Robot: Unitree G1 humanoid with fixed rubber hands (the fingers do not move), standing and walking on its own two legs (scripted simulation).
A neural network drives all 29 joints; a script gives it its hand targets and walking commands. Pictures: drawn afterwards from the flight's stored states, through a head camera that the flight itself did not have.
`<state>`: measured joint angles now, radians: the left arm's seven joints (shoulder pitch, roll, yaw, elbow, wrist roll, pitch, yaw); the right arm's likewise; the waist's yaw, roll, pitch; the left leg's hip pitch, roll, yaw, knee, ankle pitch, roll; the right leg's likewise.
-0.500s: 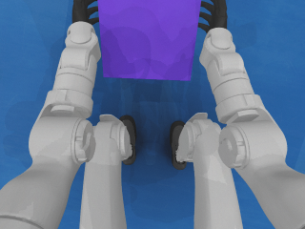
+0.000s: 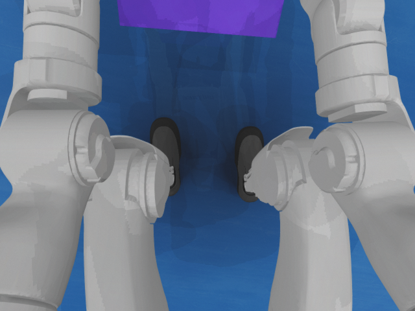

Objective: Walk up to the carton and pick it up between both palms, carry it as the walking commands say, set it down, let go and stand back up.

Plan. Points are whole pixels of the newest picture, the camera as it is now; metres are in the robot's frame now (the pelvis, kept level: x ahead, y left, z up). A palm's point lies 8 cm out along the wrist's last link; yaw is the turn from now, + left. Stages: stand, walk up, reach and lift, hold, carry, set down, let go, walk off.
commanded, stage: set down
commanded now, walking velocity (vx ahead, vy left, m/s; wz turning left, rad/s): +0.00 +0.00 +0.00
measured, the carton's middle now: out of the picture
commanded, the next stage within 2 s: none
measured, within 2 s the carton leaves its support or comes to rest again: rests again in 1.96 s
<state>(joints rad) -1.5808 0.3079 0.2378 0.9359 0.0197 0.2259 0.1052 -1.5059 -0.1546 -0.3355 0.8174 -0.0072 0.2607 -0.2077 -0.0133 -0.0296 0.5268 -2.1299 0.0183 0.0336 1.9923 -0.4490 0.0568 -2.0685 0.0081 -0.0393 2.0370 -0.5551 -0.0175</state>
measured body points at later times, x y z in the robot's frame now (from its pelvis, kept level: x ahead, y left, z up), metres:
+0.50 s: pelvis +0.01 +0.00 -0.01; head +0.39 +0.02 +0.22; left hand +0.59 +0.16 -0.19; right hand +0.57 -0.13 -0.19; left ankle +0.15 +0.10 -0.39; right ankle +0.12 -0.11 -0.39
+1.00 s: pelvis +0.02 +0.00 -0.02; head +0.40 +0.02 +0.20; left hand +0.60 +0.17 -0.20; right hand +0.58 -0.13 -0.20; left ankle +0.15 +0.10 -0.39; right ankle +0.12 -0.11 -0.39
